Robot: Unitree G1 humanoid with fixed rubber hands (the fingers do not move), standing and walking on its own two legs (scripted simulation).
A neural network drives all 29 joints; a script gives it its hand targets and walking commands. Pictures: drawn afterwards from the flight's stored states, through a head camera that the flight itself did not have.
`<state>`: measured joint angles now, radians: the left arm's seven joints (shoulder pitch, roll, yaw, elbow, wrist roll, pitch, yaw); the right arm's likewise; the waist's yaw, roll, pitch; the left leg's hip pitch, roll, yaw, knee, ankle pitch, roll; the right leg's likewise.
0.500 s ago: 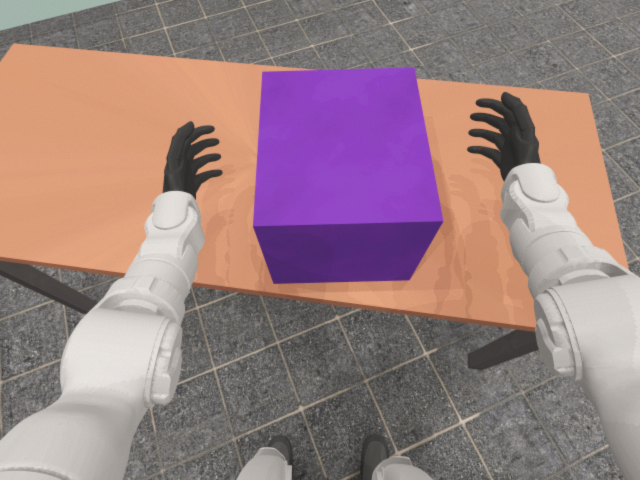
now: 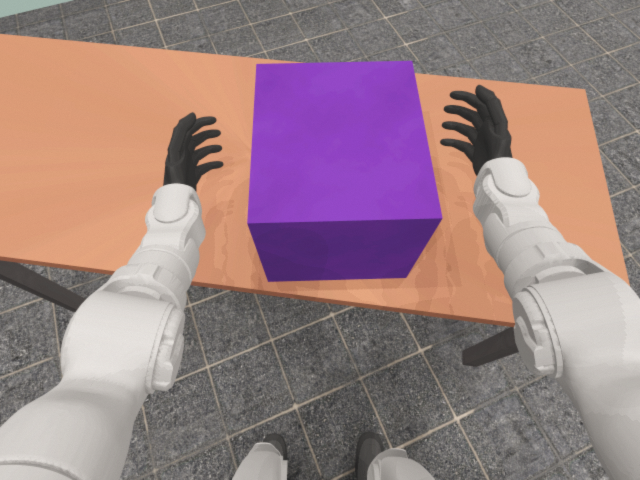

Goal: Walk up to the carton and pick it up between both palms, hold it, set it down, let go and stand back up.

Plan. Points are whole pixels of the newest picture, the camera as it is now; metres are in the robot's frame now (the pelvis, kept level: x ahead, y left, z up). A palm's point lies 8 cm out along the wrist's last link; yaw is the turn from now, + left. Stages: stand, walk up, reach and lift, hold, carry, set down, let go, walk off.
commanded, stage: set down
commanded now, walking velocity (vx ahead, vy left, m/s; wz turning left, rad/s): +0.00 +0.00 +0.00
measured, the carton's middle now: (335, 177) +0.52 +0.02 -0.05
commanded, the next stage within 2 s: none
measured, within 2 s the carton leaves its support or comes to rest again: neither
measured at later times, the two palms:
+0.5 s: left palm (205, 121) +0.48 +0.17 +0.11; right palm (555, 125) +0.49 -0.22 +0.11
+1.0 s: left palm (192, 212) +0.40 +0.19 +0.04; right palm (552, 211) +0.42 -0.23 +0.05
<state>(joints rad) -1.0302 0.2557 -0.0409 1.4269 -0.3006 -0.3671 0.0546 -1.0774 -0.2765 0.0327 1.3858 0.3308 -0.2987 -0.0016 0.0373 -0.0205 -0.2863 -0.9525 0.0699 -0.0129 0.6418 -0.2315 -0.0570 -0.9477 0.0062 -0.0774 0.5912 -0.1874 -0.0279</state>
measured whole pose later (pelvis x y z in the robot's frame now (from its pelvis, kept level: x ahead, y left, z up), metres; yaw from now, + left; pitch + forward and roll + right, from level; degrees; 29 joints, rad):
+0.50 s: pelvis +0.00 +0.00 +0.01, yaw -2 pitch +25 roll +0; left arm -1.23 0.23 -0.03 1.49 -0.23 -0.22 0.03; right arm -1.19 -0.41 0.25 1.53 0.52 -0.25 0.05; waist 0.07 -0.04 -0.22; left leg -0.80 0.08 0.04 0.63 -0.25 -0.05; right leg -0.84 0.02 -0.02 0.62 -0.21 -0.02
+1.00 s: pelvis -0.02 +0.00 +0.00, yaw -2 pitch +25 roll +0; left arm -0.88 0.20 -0.02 1.35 -0.27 -0.37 0.06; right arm -0.91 -0.39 0.19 1.38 0.47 -0.35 0.04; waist 0.07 0.00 -0.27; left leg -0.88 0.08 0.03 0.68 -0.24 -0.04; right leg -0.90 0.01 -0.03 0.65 -0.19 -0.02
